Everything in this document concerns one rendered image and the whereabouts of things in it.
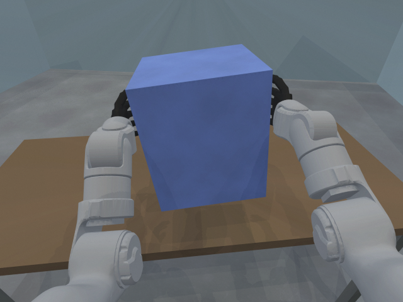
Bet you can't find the carton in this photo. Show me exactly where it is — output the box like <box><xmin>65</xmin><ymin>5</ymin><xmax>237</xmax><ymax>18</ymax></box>
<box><xmin>125</xmin><ymin>44</ymin><xmax>273</xmax><ymax>211</ymax></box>

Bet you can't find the robot left upper arm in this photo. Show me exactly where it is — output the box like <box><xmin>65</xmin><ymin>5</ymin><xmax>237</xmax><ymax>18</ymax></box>
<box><xmin>31</xmin><ymin>230</ymin><xmax>143</xmax><ymax>302</ymax></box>

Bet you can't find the table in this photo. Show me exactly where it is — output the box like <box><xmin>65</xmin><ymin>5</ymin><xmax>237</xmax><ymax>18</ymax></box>
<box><xmin>0</xmin><ymin>122</ymin><xmax>403</xmax><ymax>302</ymax></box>

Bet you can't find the robot left forearm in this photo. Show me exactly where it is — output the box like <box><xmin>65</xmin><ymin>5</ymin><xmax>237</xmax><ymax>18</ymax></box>
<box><xmin>68</xmin><ymin>116</ymin><xmax>137</xmax><ymax>280</ymax></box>

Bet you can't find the right robot hand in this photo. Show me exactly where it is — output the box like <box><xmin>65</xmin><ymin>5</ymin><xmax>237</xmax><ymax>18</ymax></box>
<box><xmin>270</xmin><ymin>75</ymin><xmax>292</xmax><ymax>125</ymax></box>

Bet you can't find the robot right upper arm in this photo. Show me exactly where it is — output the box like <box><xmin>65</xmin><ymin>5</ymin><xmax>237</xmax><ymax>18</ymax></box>
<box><xmin>311</xmin><ymin>197</ymin><xmax>403</xmax><ymax>302</ymax></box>

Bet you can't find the left robot hand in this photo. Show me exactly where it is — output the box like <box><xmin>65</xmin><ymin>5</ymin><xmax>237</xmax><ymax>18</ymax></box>
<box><xmin>111</xmin><ymin>90</ymin><xmax>139</xmax><ymax>136</ymax></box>

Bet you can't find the robot right forearm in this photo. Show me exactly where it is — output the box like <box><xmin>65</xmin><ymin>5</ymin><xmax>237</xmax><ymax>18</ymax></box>
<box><xmin>273</xmin><ymin>99</ymin><xmax>396</xmax><ymax>247</ymax></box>

